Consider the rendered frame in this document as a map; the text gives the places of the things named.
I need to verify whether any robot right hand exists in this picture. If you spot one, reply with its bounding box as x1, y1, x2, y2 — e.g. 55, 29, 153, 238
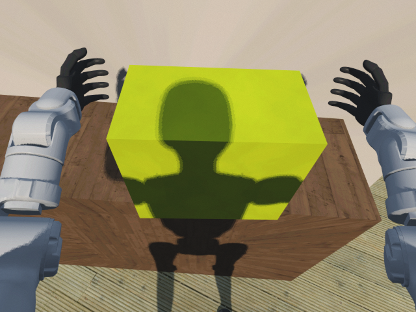
328, 60, 392, 126

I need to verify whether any carton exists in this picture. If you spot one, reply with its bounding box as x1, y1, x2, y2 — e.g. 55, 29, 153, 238
106, 65, 328, 220

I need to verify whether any right robot upper arm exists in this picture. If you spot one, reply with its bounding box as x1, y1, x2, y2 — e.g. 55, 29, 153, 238
383, 226, 416, 310

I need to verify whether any pedestal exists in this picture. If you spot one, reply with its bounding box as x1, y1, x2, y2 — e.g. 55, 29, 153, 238
0, 95, 382, 281

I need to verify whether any left robot upper arm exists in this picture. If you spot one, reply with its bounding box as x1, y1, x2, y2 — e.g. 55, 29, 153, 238
0, 216, 62, 312

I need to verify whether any left robot forearm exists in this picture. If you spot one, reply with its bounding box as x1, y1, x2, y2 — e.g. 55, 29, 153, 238
0, 88, 82, 216

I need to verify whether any robot left hand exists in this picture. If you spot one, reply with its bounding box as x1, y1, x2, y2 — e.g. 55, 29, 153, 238
57, 47, 109, 111

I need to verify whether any right robot forearm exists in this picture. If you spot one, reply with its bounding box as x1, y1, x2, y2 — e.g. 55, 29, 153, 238
363, 105, 416, 226

